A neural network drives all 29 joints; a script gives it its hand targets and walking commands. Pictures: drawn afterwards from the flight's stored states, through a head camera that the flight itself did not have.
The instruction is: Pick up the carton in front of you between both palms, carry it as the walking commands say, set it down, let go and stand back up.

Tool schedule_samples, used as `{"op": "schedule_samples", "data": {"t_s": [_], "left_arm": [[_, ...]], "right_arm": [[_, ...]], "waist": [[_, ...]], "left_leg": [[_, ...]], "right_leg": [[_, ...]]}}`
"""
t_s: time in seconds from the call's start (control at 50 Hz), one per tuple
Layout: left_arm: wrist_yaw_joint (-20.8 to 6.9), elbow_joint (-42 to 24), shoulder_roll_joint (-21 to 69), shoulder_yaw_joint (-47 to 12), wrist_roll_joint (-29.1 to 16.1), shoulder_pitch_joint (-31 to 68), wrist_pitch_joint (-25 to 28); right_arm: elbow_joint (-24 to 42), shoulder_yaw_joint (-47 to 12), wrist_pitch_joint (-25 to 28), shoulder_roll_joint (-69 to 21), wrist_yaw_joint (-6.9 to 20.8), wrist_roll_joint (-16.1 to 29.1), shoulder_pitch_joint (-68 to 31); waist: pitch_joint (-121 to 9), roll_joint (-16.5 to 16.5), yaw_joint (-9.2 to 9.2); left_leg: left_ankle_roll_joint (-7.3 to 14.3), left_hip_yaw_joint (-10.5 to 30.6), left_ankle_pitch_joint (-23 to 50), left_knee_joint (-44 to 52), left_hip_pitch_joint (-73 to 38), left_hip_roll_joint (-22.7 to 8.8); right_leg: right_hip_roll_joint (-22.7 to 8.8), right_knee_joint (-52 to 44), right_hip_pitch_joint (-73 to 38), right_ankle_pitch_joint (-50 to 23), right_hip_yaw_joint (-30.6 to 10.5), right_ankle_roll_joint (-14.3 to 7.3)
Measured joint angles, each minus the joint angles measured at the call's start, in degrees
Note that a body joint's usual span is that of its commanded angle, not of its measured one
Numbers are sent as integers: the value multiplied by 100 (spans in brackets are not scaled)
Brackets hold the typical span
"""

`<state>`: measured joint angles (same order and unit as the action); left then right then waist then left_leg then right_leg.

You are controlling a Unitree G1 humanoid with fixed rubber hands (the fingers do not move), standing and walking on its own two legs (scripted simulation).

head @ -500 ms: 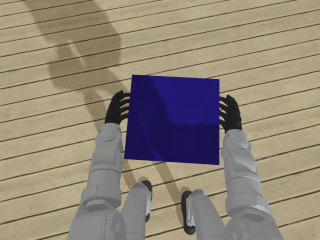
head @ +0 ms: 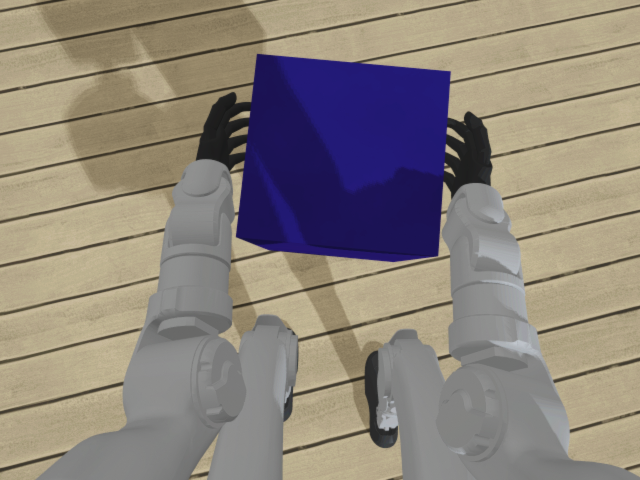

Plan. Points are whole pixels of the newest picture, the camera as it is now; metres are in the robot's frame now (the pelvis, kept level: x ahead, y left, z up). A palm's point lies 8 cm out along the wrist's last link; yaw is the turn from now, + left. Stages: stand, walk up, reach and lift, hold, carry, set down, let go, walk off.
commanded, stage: set down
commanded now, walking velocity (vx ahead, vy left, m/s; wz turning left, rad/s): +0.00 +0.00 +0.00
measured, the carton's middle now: (339, 180) +0.48 +0.03 -0.15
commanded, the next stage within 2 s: none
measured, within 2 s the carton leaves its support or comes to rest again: rests again in 1.26 s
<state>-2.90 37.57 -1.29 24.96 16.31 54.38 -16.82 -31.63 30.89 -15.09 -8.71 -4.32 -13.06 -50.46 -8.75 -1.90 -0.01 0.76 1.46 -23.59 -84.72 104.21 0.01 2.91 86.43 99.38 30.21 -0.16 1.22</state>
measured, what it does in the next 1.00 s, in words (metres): lowers itself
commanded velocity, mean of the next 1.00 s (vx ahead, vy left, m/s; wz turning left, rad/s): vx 0.00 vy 0.00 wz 0.00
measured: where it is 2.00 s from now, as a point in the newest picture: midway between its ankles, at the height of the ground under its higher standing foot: (331, 403)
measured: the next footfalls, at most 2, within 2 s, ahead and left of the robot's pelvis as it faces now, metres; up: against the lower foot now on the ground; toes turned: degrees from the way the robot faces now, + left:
none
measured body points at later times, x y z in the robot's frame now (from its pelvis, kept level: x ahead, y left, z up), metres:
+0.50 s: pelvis -0.02 +0.01 -0.11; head +0.32 +0.05 +0.18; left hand +0.52 +0.19 -0.25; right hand +0.51 -0.11 -0.24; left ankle +0.10 +0.11 -0.53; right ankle +0.06 -0.12 -0.53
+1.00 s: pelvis -0.02 +0.00 -0.19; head +0.35 +0.04 +0.06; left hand +0.56 +0.19 -0.35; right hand +0.53 -0.11 -0.35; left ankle +0.10 +0.11 -0.53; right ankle +0.06 -0.12 -0.53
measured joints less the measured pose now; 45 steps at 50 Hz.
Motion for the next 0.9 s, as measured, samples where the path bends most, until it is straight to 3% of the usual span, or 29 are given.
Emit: {"op": "schedule_samples", "data": {"t_s": [0.54,0.72,0.9], "left_arm": [[171,813,-998,-509,-360,2133,-148],[228,1230,-1489,-929,-742,2827,-35],[335,1493,-1934,-1481,-1397,3193,59]], "right_arm": [[-465,52,-99,627,-315,417,-1886],[-736,-235,14,911,-544,825,-2454],[-961,-722,75,1189,-790,1360,-2820]], "waist": [[1260,-78,42],[2120,-132,86],[2741,-138,123]], "left_leg": [[95,31,-246,-2305,2418,28],[98,55,-386,-3044,2761,0],[122,20,-599,-3644,2806,-67]], "right_leg": [[100,2309,2283,399,43,179],[156,3046,2587,581,83,198],[242,3648,2626,802,59,223]]}}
